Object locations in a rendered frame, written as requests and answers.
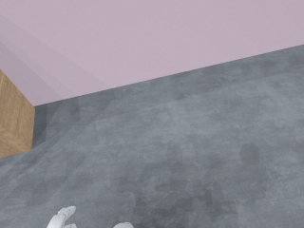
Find robot left hand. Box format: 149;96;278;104
47;206;77;228

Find cupboard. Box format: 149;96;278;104
0;69;35;158

